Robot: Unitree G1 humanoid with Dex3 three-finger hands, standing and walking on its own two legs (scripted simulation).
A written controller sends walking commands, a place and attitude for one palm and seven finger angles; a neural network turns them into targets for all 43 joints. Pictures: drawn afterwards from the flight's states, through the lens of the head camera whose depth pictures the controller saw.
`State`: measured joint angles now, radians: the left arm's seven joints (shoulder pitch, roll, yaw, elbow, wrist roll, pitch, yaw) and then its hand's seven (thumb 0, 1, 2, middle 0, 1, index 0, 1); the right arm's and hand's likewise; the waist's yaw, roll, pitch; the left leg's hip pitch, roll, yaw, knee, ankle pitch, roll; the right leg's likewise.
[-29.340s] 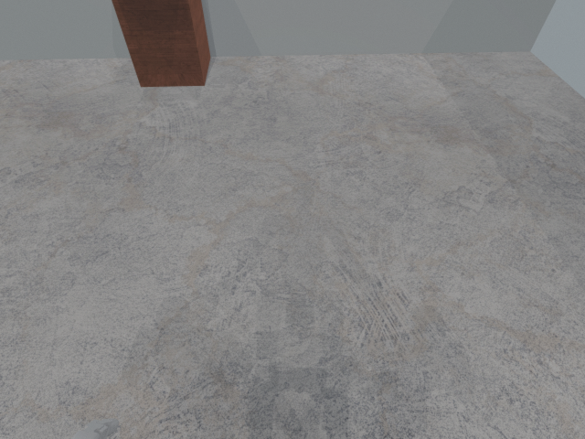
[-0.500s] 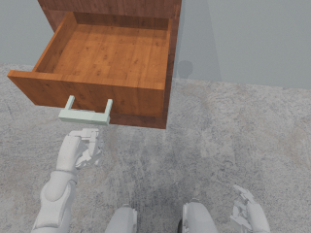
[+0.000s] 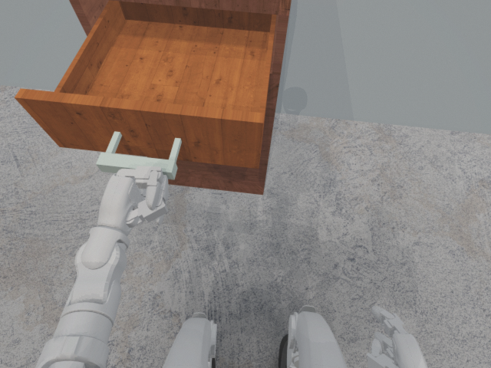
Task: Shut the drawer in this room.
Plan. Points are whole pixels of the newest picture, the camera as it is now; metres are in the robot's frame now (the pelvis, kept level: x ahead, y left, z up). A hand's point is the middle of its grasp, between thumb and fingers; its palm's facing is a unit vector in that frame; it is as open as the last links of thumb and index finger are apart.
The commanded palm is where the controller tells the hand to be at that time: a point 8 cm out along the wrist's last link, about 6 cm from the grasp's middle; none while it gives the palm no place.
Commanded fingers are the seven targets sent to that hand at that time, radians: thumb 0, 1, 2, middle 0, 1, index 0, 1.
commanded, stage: push the drawer shut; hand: left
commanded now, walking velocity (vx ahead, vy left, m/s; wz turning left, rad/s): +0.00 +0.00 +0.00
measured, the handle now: (142, 154) +0.44 +0.19 +0.04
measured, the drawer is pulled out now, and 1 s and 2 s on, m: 0.27 0.14 0.02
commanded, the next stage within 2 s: none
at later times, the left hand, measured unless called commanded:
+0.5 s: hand (172, 165) +0.43 +0.14 +0.03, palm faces -0.14 -0.99 -0.06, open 2.9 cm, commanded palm +0.43 +0.19 +0.04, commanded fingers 0.00 0.90 0.90 -1.40 -1.60 -1.40 -1.60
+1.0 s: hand (178, 137) +0.48 +0.13 +0.03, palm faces -0.14 -0.99 -0.06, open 3.0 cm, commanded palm +0.48 +0.18 +0.04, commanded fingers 0.00 0.90 0.90 -1.40 -1.60 -1.40 -1.60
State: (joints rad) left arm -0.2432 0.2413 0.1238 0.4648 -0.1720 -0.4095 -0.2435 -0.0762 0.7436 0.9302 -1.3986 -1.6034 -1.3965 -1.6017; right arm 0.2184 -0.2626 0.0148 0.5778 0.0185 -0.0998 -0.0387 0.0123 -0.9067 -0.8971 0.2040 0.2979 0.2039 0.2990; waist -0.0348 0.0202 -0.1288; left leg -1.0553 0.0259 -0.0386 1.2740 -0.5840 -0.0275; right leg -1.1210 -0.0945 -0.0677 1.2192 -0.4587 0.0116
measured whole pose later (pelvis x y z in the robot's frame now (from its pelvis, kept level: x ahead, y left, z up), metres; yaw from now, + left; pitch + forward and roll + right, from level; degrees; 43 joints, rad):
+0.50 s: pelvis -0.02 +0.01 +0.00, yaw -1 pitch +22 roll -1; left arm -0.62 0.30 0.21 0.86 -0.12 -0.46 -0.22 -0.02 0.74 0.93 -1.40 -1.60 -1.40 -1.60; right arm 0.27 -0.27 0.03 0.62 0.00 -0.08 -0.03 0.01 -0.91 -0.90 0.20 0.30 0.20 0.30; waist -0.10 0.02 -0.12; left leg -1.12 0.02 -0.02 1.28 -0.55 -0.02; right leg -1.19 -0.09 -0.05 1.21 -0.41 0.02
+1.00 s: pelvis -0.02 +0.01 -0.01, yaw -1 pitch +25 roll -1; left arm -0.85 0.38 0.29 1.09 -0.08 -0.48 -0.23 -0.01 0.71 0.92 -1.40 -1.60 -1.40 -1.60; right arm 0.29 -0.27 0.04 0.63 -0.03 -0.03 0.00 0.01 -0.91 -0.90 0.20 0.30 0.20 0.30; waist -0.15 0.02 -0.12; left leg -1.19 0.03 -0.03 1.31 -0.56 -0.01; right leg -1.25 -0.08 -0.05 1.22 -0.41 0.02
